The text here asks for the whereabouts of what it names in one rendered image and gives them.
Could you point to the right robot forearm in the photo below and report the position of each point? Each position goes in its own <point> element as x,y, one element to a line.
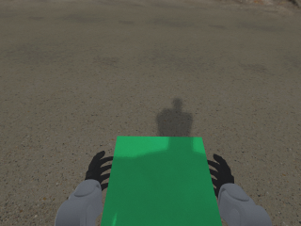
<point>238,209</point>

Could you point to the robot right hand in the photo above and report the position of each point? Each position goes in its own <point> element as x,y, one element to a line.
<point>223,173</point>

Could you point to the robot left hand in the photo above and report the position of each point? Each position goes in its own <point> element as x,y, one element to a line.
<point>95,170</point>

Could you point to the carton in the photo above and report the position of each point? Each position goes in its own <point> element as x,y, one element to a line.
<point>160,181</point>

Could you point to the left robot forearm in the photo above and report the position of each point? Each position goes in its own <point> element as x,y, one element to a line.
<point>82,207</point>

